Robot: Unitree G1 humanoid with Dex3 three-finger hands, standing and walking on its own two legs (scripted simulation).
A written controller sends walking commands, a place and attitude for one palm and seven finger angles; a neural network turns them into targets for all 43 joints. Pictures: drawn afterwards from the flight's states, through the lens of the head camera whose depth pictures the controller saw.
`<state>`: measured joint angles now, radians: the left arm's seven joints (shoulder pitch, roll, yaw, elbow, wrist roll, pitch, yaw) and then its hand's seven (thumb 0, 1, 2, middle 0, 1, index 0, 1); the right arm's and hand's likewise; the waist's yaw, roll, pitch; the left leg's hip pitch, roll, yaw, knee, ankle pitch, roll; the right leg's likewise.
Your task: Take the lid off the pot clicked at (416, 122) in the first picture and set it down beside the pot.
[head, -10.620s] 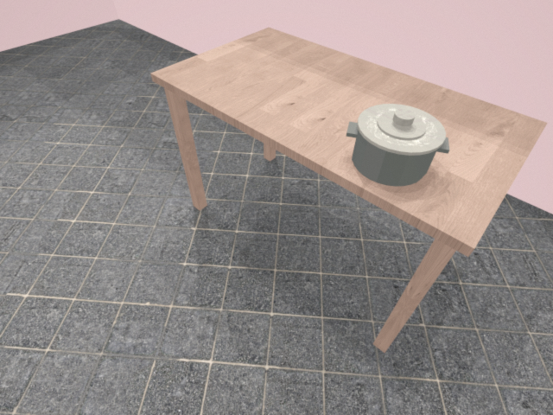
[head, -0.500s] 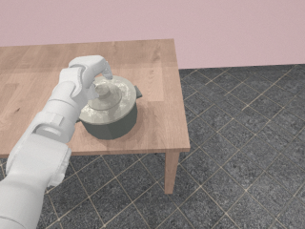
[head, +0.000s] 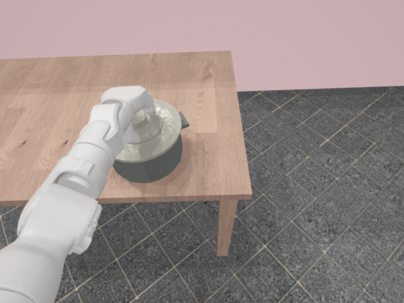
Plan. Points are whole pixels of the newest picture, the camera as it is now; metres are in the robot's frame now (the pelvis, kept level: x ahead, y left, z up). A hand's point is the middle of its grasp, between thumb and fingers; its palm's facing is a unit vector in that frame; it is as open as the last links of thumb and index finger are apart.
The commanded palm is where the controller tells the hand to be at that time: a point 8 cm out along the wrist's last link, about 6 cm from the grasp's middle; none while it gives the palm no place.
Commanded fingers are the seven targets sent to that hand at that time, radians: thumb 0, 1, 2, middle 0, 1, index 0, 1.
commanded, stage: lower the open fingers around the knob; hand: left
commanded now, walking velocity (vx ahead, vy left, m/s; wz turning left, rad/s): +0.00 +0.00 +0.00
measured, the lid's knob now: (136, 119) +0.51 +0.13 +0.06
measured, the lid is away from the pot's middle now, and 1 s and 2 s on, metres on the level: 0.00 0.00 0.00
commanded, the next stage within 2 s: close the fingers and squeeze the knob in 0.18 s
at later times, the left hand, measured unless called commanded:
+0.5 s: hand (133, 125) +0.46 +0.13 +0.09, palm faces -0.36 -0.02 -0.93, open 10.0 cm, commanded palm +0.46 +0.13 +0.15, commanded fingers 0.00 0.00 1.01 -0.53 -0.87 -0.53 -0.87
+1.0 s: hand (131, 123) +0.47 +0.13 +0.09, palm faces -0.37 -0.03 -0.93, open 7.9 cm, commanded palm +0.47 +0.14 +0.15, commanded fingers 0.00 0.29 0.85 -0.68 -1.04 -0.68 -1.04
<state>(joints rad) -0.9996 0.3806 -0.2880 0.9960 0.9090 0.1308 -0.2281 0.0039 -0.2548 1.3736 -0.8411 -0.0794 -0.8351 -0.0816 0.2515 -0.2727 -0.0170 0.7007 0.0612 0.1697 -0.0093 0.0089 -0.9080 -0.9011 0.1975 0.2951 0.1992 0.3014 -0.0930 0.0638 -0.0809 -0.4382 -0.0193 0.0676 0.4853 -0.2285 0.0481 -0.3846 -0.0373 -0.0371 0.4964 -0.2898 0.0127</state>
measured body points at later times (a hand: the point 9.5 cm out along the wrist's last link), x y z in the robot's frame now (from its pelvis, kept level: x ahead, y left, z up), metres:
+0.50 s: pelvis +0.00 -0.01 +0.00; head +0.04 -0.03 +0.45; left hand +0.48 +0.13 +0.14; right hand +0.06 -0.28 -0.14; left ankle +0.00 +0.09 -0.74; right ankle -0.04 -0.13 -0.74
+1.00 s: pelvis +0.00 +0.00 +0.00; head +0.05 -0.03 +0.45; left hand +0.49 +0.13 +0.14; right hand +0.06 -0.27 -0.14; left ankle +0.00 +0.09 -0.74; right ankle -0.04 -0.13 -0.74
